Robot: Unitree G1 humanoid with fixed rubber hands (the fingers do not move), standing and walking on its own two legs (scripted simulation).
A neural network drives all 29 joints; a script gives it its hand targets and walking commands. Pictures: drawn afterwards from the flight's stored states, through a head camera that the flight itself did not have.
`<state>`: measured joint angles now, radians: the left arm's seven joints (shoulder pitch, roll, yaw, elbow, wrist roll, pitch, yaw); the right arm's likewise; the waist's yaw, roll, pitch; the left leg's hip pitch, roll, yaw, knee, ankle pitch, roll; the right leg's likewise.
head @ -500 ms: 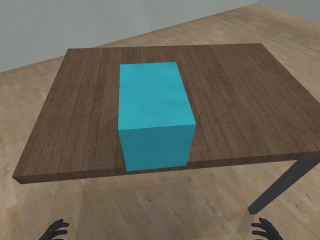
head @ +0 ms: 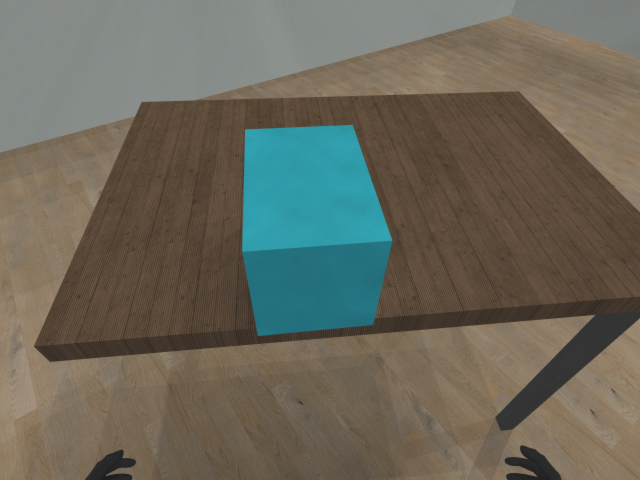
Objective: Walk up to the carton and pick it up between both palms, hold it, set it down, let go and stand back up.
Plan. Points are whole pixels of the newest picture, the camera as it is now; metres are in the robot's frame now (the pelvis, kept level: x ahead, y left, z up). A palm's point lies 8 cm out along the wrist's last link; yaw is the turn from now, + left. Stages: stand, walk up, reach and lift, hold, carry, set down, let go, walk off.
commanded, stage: stand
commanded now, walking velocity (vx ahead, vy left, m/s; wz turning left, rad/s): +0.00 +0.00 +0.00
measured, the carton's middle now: (307, 225) +0.45 +0.02 +0.07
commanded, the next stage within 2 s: none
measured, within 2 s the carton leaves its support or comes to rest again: neither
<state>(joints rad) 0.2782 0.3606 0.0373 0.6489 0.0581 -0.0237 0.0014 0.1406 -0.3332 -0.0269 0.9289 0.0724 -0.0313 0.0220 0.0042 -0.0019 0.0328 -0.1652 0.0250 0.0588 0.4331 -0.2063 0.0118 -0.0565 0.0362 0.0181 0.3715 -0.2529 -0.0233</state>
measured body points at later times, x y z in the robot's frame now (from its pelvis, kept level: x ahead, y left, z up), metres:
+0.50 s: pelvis -0.01 +0.00 +0.00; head -0.02 +0.01 +0.45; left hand +0.11 +0.30 -0.09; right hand +0.11 -0.29 -0.11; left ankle +0.02 +0.11 -0.74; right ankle -0.03 -0.11 -0.74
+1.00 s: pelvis -0.01 +0.00 +0.00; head -0.03 +0.01 +0.45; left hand +0.10 +0.30 -0.10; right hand +0.11 -0.29 -0.11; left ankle +0.02 +0.11 -0.74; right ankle -0.03 -0.11 -0.74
